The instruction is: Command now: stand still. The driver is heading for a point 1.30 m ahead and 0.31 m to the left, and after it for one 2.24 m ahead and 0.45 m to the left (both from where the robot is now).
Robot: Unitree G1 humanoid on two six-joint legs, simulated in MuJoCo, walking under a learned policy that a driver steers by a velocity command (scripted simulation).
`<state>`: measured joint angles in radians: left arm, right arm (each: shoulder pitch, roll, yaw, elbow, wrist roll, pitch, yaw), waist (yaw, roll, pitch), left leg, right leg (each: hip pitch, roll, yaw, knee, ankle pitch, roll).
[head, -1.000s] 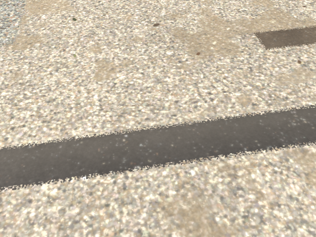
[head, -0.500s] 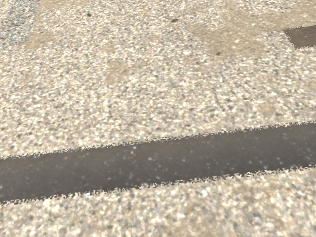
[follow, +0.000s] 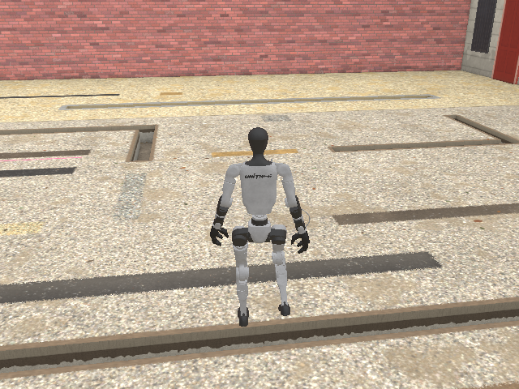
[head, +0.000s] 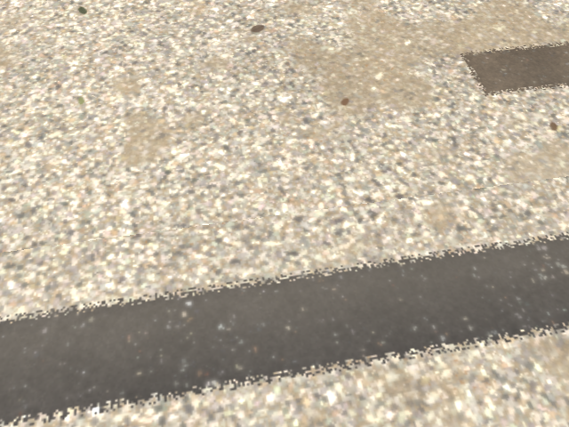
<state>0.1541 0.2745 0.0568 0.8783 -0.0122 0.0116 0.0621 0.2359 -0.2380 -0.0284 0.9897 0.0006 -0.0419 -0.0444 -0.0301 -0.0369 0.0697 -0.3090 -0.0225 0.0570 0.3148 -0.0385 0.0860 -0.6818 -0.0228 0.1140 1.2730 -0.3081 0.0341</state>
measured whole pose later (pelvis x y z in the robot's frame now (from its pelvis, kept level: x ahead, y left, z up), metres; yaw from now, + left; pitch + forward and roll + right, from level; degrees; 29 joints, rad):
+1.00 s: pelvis +0.20 +0.01 +0.01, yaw +24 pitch +3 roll +0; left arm 0.14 0.27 0.04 0.70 -0.02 -0.09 -0.04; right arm 0.38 -0.26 -0.03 0.75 0.02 -0.05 0.00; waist -0.07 -0.03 -0.03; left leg -0.07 -0.05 -0.12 0.27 -0.24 0.05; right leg -0.58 -0.05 0.01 0.65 -0.08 -0.01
